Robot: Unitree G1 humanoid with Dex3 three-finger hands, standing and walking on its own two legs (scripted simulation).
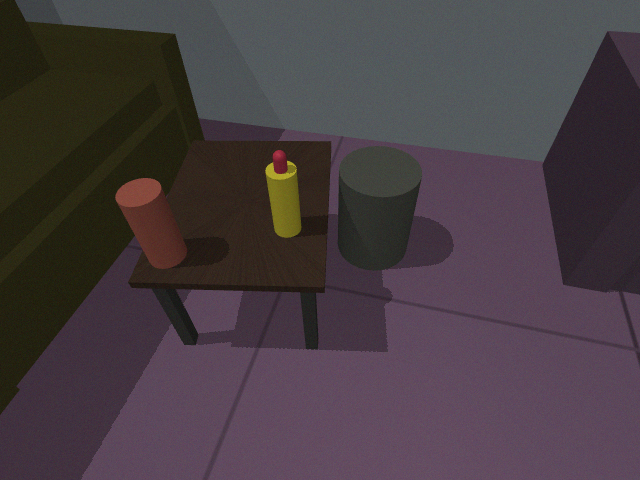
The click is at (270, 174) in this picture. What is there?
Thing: necked bottle
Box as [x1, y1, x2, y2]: [265, 150, 300, 237]
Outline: 277,150 273,153 273,161 266,167 265,172 275,232 281,236 288,237 295,235 300,230 296,168 293,163 286,160 283,151
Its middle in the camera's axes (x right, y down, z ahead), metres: -0.09 -0.14 +1.08
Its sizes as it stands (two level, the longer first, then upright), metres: 0.082 0.082 0.273
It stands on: a support 0.41 m high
